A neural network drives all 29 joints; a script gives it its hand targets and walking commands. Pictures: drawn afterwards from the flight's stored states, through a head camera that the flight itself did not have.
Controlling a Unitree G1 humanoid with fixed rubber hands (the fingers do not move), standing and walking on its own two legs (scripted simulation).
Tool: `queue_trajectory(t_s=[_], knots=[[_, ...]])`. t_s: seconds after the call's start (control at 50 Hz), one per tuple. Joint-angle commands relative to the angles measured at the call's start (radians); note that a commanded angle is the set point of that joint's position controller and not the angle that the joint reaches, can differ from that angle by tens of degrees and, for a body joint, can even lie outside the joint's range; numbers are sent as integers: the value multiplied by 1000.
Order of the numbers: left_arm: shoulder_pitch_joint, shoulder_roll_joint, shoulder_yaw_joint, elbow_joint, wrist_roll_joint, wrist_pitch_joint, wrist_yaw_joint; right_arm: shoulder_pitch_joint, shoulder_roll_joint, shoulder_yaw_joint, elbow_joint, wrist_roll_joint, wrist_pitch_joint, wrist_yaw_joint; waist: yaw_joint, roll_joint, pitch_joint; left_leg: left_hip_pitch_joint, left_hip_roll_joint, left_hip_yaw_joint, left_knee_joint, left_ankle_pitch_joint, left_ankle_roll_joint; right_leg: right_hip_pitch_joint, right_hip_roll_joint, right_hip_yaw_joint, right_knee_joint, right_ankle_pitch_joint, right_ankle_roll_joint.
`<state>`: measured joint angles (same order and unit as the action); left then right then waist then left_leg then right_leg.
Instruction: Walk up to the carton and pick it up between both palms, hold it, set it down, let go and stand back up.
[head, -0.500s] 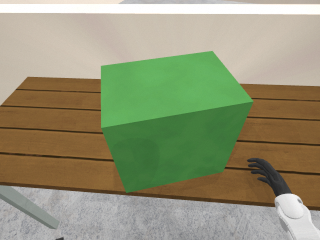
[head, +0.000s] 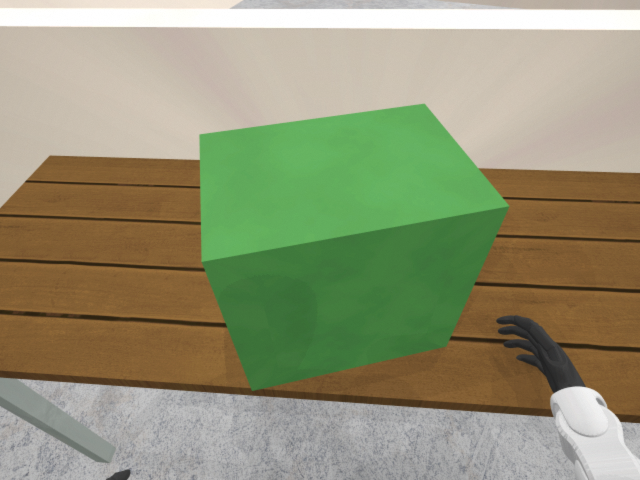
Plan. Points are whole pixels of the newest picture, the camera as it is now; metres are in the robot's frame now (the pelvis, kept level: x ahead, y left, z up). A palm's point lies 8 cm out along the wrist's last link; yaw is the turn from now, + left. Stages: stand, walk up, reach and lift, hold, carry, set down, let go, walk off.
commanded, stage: stand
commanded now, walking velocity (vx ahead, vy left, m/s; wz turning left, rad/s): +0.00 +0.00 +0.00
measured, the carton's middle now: (335, 251) +0.39 -0.01 +0.08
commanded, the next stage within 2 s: none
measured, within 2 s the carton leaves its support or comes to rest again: neither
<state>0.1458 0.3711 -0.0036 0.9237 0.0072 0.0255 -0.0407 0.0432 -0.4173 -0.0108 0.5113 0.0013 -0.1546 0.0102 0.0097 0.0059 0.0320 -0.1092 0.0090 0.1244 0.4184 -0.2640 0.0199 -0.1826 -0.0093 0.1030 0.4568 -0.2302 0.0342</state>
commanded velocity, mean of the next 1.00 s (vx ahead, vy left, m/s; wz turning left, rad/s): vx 0.00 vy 0.00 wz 0.00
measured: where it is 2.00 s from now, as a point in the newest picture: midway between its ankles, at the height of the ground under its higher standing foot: outside the picture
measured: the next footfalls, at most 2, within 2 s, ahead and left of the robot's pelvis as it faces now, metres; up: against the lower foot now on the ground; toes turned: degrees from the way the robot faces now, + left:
none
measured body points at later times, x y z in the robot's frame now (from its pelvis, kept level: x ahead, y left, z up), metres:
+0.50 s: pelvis +0.00 +0.00 +0.00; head -0.01 -0.01 +0.45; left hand +0.11 +0.30 -0.11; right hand +0.25 -0.28 +0.00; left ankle -0.02 +0.10 -0.74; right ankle +0.01 -0.14 -0.74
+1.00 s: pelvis +0.00 +0.00 +0.00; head +0.00 -0.01 +0.45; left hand +0.11 +0.30 -0.11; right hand +0.26 -0.28 +0.00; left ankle -0.02 +0.10 -0.74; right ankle +0.02 -0.14 -0.74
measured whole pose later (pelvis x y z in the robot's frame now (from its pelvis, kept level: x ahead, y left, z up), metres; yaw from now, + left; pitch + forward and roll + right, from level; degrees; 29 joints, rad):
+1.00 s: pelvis +0.00 +0.00 +0.00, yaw -1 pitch -3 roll +1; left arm 0.15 0.37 -0.02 0.93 0.01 0.02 -0.04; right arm 0.01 -0.42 -0.02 0.54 0.01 -0.14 0.01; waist 0.02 0.01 0.04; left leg -0.10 0.01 0.13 0.41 -0.27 0.02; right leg -0.18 -0.01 0.10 0.45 -0.23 0.03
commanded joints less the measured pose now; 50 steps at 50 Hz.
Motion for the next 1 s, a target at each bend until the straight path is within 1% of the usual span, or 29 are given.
queue_trajectory(t_s=[0.0, 0.02, 0.04, 0.08, 0.1, 0.12, 0.16, 0.2, 0.22, 0.24, 0.34, 0.38, 0.4, 0.42, 0.44, 0.48, 0.52, 0.54, 0.56, 0.64, 0.66, 0.68, 0.74, 0.78, 0.84, 0.86, 0.94, 0.96, 0.98], knots=[[-86, 224, 55, -79, 7, -26, 7, 16, -163, -48, 118, -30, 105, -22, -9, 102, 26, 2, 127, -118, -142, 48, -2, -84, -52, 15, -41, 141, -73], [-35, 217, 61, -73, 1, -17, 11, 37, -198, -65, 122, -31, 109, -23, 7, 111, 43, -9, 128, -113, -138, 35, 4, -73, -55, 24, -56, 153, -75], [-41, 212, 47, -52, 4, -19, 15, 48, -179, -53, 126, -26, 105, -19, -10, 94, 32, 24, 118, -124, -126, 76, 0, -97, -59, 31, -42, 143, -89], [-53, 191, 45, -84, -1, -27, 11, 58, -182, -49, 120, -26, 104, -23, -5, 102, 28, -6, 110, -103, -130, 38, 3, -80, -58, 19, -49, 116, -71], [-71, 184, 42, -75, -7, -25, 9, 38, -182, -52, 130, -25, 104, -13, -8, 161, 18, -7, 105, -105, -121, 27, 3, -66, -60, 29, -49, 136, -72], [-59, 208, 48, -80, 0, -24, 10, 46, -169, -48, 122, -20, 103, -19, -11, 95, 9, 18, 125, -116, -129, 40, -3, -87, -58, 34, -54, 126, -83], [-57, 190, 48, -76, -4, -26, 6, 15, -183, -52, 118, -23, 106, -19, -4, 140, 41, 10, 120, -124, -136, 45, -5, -99, -59, 32, -61, 134, -82], [-105, 189, 38, -94, 4, -24, 6, 20, -164, -48, 115, -23, 107, -21, -19, 138, 35, -22, 108, -97, -125, 105, -14, -73, -58, 20, -35, 212, -78], [-70, 210, 53, -88, -4, -23, 9, 31, -168, -49, 120, -26, 103, -15, -13, 82, -14, 25, 109, -98, -111, 125, -5, -45, -57, 17, -39, 217, -76], [-77, 205, 50, -87, -8, -27, 11, 15, -190, -54, 136, -23, 101, -17, 2, 74, -21, 30, 123, -95, -111, 104, -8, -61, -65, 28, -53, 205, -77], [-57, 203, 44, -71, -1, -23, 12, -5, -187, -57, 116, -24, 119, -22, -13, 135, 25, 2, 143, -124, -142, 20, -1, -99, -56, 15, -27, 134, -72], [-89, 170, 37, -88, 1, -28, 15, 16, -182, -58, 132, -19, 109, -28, -17, 104, -11, 34, 131, -125, -121, 75, 2, -87, -64, 10, -24, 152, -83], [-64, 196, 44, -76, 0, -28, 13, 11, -186, -50, 117, -25, 106, -24, -4, 127, 34, 26, 123, -122, -119, 82, 4, -115, -63, 45, -55, 143, -84], [-54, 222, 51, -73, 3, -34, 16, 30, -181, -50, 131, -27, 106, -22, -5, 88, -5, 27, 124, -121, -121, 10, 1, -88, -68, 45, -54, 135, -78], [-45, 222, 50, -69, 0, -32, 10, 16, -187, -51, 143, -18, 114, -27, -8, 134, 0, 35, 135, -135, -126, 20, 4, -102, -60, 34, -52, 134, -83], [-49, 212, 43, -69, 0, -33, 13, 34, -195, -55, 150, -19, 116, -30, -9, 98, 52, -5, 124, -111, -124, 59, 8, -108, -68, 31, -45, 162, -86], [-45, 213, 50, -67, 3, -29, 16, 30, -191, -59, 139, -30, 114, -20, -12, 118, 60, 6, 118, -103, -123, 56, 6, -93, -69, 37, -55, 196, -79], [-53, 210, 53, -74, 1, -28, 14, 31, -176, -54, 138, -19, 112, -21, -5, 71, 13, 17, 124, -112, -105, 45, 4, -80, -68, 24, -50, 182, -75], [-47, 200, 39, -67, 0, -23, 18, 31, -183, -57, 140, -21, 109, -18, -17, 107, 3, 40, 107, -109, -107, 23, 2, -91, -63, 43, -66, 157, -83], [-70, 220, 45, -77, 1, -27, 13, 0, -172, -52, 150, -30, 119, -16, -3, 128, 26, 1, 114, -113, -124, -6, 7, -82, -63, 43, -70, 133, -80], [-45, 241, 53, -74, -3, -28, 14, -1, -179, -54, 142, -19, 118, -18, 2, 76, -14, 36, 130, -108, -115, -30, 12, -85, -75, 35, -77, 154, -88], [-91, 211, 42, -80, 6, -28, 11, 5, -171, -56, 134, -23, 116, -20, -18, 101, 47, -9, 119, -120, -134, -2, 0, -101, -60, 40, -62, 153, -81], [-48, 192, 39, -79, 2, -33, 14, -5, -192, -58, 150, -25, 118, -20, 4, 134, 16, 17, 135, -118, -134, 4, -2, -88, -56, 23, -42, 150, -76], [-59, 192, 36, -79, 3, -30, 10, 0, -166, -53, 132, -24, 112, -19, -4, 100, -1, 11, 120, -109, -135, 9, -3, -67, -56, 34, -50, 158, -79], [-46, 221, 43, -71, -1, -28, 5, 9, -201, -60, 146, -29, 116, -13, -1, 121, 24, 23, 123, -109, -138, -20, 1, -95, -58, 48, -56, 145, -80], [-41, 218, 42, -72, -8, -26, 7, 7, -164, -51, 137, -17, 117, -11, -3, 91, -8, 43, 116, -118, -126, 35, -1, -86, -61, 41, -49, 152, -87], [-50, 228, 40, -74, -1, -27, 12, 15, -169, -55, 148, -24, 117, -12, -17, 149, 14, 41, 113, -99, -110, 117, 7, -84, -64, 41, -44, 225, -88], [-57, 224, 44, -70, -3, -21, 14, 21, -190, -58, 156, -21, 117, -14, 3, 105, 22, 33, 125, -99, -103, 146, 4, -73, -63, 10, -48, 223, -83], [-92, 209, 42, -72, 6, -22, 10, 22, -175, -55, 150, -22, 116, -14, -14, 93, -3, 35, 129, -118, -113, 166, 0, -63, -53, 10, -39, 191, -77]])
